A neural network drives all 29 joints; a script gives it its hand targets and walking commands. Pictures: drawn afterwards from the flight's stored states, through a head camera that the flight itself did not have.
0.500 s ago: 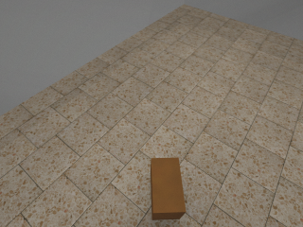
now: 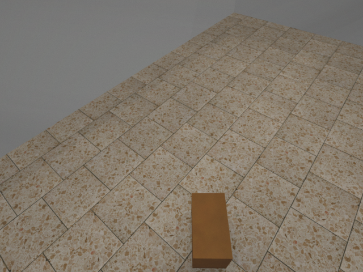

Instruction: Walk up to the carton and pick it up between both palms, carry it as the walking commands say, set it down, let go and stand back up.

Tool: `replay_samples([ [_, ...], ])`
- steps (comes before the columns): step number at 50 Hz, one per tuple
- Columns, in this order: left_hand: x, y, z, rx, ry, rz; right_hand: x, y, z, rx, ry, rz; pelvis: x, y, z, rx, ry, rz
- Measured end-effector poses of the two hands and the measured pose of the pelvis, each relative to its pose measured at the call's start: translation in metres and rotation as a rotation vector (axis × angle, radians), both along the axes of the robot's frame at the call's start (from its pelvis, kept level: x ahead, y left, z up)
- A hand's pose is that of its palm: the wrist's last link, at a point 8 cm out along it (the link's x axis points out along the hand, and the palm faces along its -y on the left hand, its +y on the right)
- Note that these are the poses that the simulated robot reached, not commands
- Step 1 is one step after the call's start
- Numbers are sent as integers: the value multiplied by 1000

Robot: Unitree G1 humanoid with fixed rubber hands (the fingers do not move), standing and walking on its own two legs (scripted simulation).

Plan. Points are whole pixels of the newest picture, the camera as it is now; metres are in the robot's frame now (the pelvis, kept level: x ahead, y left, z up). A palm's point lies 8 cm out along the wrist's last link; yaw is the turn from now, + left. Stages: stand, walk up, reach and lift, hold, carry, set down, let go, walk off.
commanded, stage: stand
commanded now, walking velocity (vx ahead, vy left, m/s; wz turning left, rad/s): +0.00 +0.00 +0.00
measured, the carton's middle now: (208, 230) +0.39 -0.09 -0.67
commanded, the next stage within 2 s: reach and lift in 0.58 s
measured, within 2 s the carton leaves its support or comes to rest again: neither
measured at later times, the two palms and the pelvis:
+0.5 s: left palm out of the picture +0.00 +0.21 -0.15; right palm out of the picture +0.01 -0.23 -0.15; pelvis +0.00 -0.01 +0.00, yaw +0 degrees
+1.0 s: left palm (123, 269) +0.15 +0.18 -0.15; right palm out of the picture +0.12 -0.24 -0.15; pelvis -0.01 -0.02 -0.03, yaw -2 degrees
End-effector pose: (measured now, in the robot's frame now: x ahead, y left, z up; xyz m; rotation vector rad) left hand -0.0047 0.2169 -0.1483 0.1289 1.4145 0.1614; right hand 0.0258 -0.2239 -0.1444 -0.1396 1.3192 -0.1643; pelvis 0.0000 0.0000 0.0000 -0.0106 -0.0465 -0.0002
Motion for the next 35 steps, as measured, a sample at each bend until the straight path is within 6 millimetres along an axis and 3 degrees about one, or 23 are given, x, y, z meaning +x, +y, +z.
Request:
replay_samples([
  [11, -13, -16, -1, -24, 32, 9, -19, -2, 0, 7, 58, -13, -2, -7, 1, 2, 9, 4],
  [26, 4, -10, 2, 9, -15, 9, -17, -5, -3, 13, 52, -14, 2, -12, 1, 5, 10, 4],
  [32, 7, -10, 2, 12, -23, 19, -12, -9, -3, 10, 41, -15, 3, -14, 0, 6, 18, 0],
  [35, 38, -9, 1, 18, -92, 38, 20, -16, -2, -1, -11, -22, -4, -15, -9, 10, 57, -31],
])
